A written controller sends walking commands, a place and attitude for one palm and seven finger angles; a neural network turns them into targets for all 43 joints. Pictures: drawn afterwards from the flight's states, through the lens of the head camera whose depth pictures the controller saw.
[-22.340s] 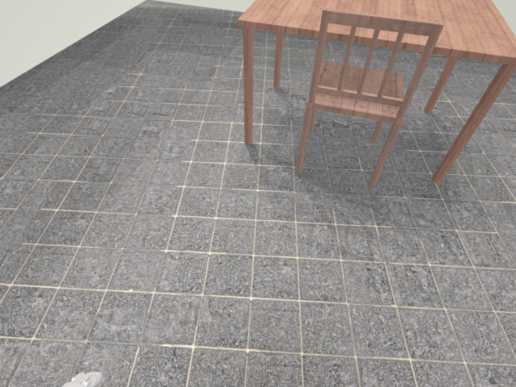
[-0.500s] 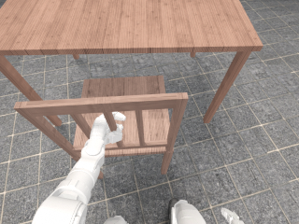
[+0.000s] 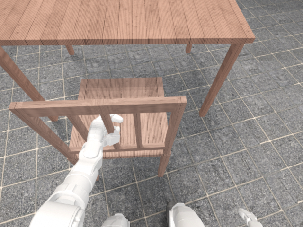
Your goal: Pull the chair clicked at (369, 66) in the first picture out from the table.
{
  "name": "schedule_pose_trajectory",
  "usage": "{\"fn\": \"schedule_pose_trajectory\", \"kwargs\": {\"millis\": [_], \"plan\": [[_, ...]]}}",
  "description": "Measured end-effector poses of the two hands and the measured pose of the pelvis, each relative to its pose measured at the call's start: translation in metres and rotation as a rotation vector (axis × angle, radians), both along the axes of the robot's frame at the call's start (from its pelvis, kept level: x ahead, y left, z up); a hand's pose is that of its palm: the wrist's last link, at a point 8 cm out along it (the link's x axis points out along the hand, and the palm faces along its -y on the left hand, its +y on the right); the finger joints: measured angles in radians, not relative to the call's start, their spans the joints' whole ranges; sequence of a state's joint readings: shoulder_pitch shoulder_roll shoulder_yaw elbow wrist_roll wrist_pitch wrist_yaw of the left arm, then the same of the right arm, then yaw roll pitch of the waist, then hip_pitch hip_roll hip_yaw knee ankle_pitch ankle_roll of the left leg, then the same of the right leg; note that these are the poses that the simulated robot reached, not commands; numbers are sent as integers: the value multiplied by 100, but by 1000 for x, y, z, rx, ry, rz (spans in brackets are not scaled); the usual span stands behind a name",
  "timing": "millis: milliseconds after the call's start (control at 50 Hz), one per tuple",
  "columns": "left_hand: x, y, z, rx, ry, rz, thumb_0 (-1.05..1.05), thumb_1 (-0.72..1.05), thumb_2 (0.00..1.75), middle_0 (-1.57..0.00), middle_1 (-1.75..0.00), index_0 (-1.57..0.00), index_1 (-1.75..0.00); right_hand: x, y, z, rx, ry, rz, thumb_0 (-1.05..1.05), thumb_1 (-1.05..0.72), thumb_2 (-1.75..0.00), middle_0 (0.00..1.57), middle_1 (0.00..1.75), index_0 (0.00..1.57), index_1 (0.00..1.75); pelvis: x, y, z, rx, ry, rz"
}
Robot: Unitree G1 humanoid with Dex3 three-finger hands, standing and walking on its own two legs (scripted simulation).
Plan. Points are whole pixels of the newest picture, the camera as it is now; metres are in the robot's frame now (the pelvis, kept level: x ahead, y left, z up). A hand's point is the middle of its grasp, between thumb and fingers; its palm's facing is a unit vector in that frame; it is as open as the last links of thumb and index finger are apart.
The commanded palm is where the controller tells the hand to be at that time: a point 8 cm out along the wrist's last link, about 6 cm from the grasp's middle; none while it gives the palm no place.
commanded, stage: step backward, pulling the chair out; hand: left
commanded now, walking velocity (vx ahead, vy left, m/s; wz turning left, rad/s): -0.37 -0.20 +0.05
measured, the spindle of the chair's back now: (111, 132) +0.39 +0.12 -0.09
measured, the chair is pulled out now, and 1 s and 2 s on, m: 0.28 0.47 0.65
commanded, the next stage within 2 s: stop walking, hand still on the chair in 1.18 s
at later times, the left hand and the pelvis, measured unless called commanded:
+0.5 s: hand (110, 162) +0.29 +0.11 -0.05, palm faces -0.04 -0.99 -0.16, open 5.1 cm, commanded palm +0.28 +0.16 -0.06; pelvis -0.07 -0.01 +0.01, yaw +1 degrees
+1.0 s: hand (112, 205) +0.18 +0.10 -0.05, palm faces -0.02 -0.99 -0.16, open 5.1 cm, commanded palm +0.17 +0.15 -0.06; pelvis -0.18 -0.03 +0.01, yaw +1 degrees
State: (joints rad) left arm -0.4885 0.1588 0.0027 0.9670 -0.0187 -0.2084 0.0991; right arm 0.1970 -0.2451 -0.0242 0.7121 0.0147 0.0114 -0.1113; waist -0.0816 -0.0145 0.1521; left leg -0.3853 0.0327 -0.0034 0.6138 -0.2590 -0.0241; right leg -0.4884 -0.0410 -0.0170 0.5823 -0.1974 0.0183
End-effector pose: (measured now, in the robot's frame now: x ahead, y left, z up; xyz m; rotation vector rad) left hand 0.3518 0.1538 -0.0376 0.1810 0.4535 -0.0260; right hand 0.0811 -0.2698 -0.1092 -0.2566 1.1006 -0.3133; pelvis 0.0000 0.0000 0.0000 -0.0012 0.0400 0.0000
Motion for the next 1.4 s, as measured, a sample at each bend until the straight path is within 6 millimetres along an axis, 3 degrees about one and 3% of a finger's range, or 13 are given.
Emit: {"fn": "schedule_pose_trajectory", "kwargs": {"millis": [80,200,340,460,560,660,860,960,1140,1300,1400], "plan": [[-15,2,0,-1,0,8,5,72,81,-32,-124,-50,-145,-3,10,-3,44,0,33,0,-91,-90,20,30,20,30,-4,-7,1,-9,0,6],[-34,3,0,10,1,48,5,71,83,-35,-122,-50,-145,-14,12,-12,102,-8,45,0,-90,-90,20,30,20,30,-27,-20,1,-27,-7,1],[-54,3,1,4,8,38,5,72,82,-34,-122,-50,-145,-41,-1,-9,24,-10,38,0,-90,-90,20,30,20,30,-50,-7,-1,-22,13,27],[-75,9,1,-7,19,22,5,73,81,-31,-124,-50,-145,-68,4,3,7,15,46,0,-91,-90,20,30,20,30,-68,-3,5,-19,5,13],[-90,10,1,7,8,38,5,72,82,-33,-125,-50,-145,-89,10,-4,75,43,75,0,-90,-90,20,30,20,30,-82,-18,5,-24,4,-2],[-108,6,2,24,8,81,5,70,82,-36,-122,-50,-145,-111,1,-13,124,33,43,0,-90,-90,20,30,20,30,-110,-34,5,-49,-9,-13],[-157,-6,2,8,17,59,4,72,80,-32,-125,-50,-145,-152,-35,-2,-22,14,26,0,-91,-90,20,30,20,30,-151,-23,1,-20,18,27],[-183,-5,2,-8,26,45,4,73,80,-29,-127,-50,-145,-167,-28,9,-28,16,63,0,-91,-90,20,30,20,30,-173,-24,6,-8,6,17],[-228,-6,4,7,40,102,5,72,81,-33,-123,-50,-145,-200,-13,-8,101,-27,63,0,-90,-90,20,30,20,30,-217,-44,4,-38,-19,-3],[-267,-6,5,-4,60,81,4,72,81,-31,-125,-50,-145,-247,-23,-5,15,-14,61,0,-90,-90,20,30,20,30,-252,-28,0,-11,-13,39],[-297,-3,7,-18,59,74,4,74,81,-29,-126,-50,-145,-270,-16,6,15,-18,60,0,-91,-90,20,30,20,30,-268,-25,6,-10,-34,20]]}}
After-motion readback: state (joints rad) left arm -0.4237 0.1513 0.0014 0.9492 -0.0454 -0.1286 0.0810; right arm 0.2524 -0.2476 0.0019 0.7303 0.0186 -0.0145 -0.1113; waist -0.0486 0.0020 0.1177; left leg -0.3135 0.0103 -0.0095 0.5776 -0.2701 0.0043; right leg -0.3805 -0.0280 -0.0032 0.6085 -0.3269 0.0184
